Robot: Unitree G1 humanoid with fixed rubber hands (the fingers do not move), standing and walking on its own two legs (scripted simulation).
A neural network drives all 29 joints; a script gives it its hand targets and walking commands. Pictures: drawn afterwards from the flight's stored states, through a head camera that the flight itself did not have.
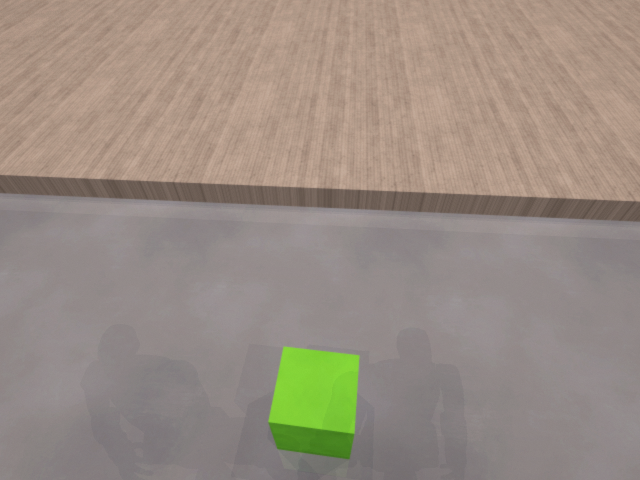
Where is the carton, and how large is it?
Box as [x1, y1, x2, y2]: [268, 347, 358, 458]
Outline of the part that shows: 283,347 268,421 277,448 349,458 354,433 358,355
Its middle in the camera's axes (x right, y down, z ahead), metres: +0.00 +0.46 +1.10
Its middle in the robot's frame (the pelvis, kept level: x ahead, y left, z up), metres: +0.44 +0.04 -0.65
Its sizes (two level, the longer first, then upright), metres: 0.210 0.200 0.250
